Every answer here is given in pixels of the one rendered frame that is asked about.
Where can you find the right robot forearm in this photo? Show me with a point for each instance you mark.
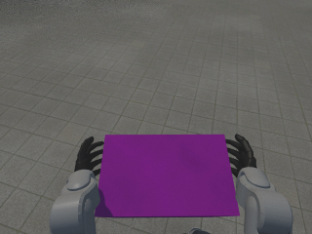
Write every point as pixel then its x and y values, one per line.
pixel 266 210

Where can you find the right robot hand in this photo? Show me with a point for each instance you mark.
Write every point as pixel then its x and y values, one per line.
pixel 245 154

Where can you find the left robot forearm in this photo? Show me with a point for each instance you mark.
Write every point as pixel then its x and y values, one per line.
pixel 73 212

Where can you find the left robot hand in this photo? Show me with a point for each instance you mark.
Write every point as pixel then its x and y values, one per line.
pixel 84 156

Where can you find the robot right shin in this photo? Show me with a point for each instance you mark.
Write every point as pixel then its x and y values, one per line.
pixel 195 228

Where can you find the carton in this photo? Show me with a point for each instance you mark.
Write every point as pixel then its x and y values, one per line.
pixel 165 176

